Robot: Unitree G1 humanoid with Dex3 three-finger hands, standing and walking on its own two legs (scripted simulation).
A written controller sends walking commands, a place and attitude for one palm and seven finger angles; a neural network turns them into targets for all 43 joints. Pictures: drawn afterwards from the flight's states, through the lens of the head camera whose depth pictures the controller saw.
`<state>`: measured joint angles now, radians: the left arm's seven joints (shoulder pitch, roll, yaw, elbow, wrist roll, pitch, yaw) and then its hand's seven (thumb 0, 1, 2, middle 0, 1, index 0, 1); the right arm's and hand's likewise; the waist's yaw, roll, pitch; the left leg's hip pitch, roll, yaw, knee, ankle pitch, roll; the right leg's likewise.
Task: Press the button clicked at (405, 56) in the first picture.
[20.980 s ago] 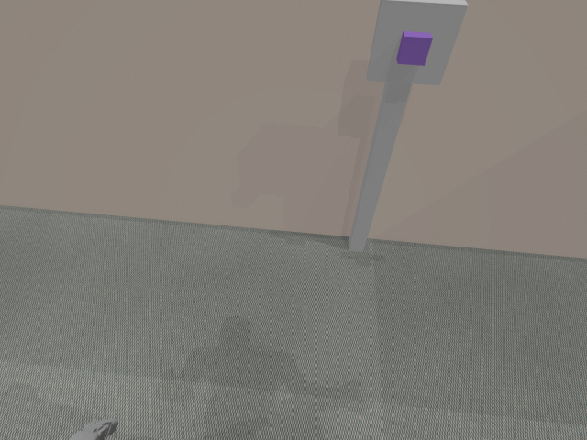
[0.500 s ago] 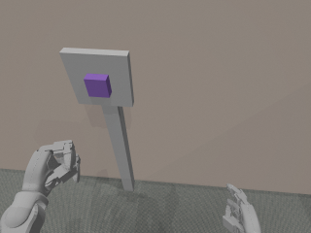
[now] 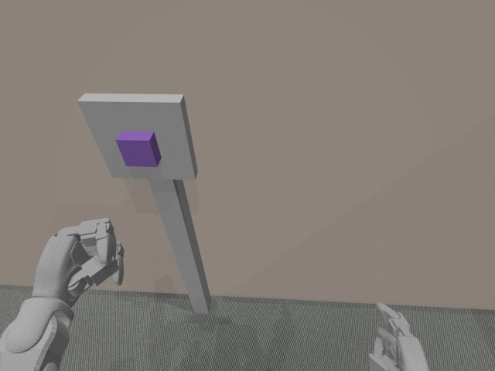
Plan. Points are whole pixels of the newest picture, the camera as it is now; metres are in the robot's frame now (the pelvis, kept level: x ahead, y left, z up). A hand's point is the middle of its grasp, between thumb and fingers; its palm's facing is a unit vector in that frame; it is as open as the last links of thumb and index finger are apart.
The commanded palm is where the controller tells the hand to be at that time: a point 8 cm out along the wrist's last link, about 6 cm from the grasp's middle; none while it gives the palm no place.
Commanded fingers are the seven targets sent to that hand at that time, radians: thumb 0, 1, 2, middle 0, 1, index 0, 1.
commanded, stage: raise the hand and make a fist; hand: left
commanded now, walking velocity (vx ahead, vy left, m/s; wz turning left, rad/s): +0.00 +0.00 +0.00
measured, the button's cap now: (140, 148) +0.48 +0.25 +0.13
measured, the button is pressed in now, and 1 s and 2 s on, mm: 0 0 0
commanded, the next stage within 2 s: aim a knuckle at the button in 0.06 s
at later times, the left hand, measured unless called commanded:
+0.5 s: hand (122, 236) +0.28 +0.21 +0.12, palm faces +0.03 -1.00 -0.04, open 3.1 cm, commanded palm +0.25 +0.27 +0.12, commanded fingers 0.00 0.90 0.90 -1.30 -1.50 -1.30 -1.50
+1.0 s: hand (138, 214) +0.33 +0.21 +0.11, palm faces +0.02 -1.00 -0.03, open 3.1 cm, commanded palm +0.31 +0.26 +0.11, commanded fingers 0.00 0.90 0.90 -1.30 -1.50 -1.30 -1.50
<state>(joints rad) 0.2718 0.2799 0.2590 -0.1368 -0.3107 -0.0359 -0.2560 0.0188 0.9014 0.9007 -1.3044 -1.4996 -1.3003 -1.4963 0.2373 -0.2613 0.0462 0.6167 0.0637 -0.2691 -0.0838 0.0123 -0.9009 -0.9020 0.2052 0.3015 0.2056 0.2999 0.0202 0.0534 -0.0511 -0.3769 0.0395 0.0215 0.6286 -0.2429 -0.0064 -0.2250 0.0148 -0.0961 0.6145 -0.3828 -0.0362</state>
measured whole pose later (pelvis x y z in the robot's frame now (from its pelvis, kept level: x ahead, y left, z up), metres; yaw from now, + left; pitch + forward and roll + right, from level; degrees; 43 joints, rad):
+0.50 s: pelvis +0.01 +0.00 +0.00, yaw +0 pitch +1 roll +0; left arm 0.09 0.30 0.29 0.07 -0.31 -0.06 -0.30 0.02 0.90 0.90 -1.30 -1.50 -1.30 -1.50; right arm 0.22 -0.26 0.05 0.63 0.07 -0.24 -0.10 0.01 -0.90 -0.90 0.21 0.30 0.21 0.30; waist 0.02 0.05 -0.04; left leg -0.39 0.04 0.03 0.63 -0.25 -0.01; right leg -0.24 0.01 -0.09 0.62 -0.39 -0.04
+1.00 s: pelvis +0.00 +0.01 +0.00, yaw -1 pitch +2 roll -1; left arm -0.14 0.29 0.24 0.28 -0.25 -0.09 -0.22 0.02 0.90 0.90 -1.30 -1.50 -1.30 -1.50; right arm 0.22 -0.25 0.05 0.64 0.06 -0.17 -0.09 0.01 -0.90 -0.90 0.21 0.30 0.21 0.30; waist -0.01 0.04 -0.03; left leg -0.43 0.03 0.04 0.64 -0.25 0.01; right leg -0.29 0.00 -0.08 0.63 -0.38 -0.02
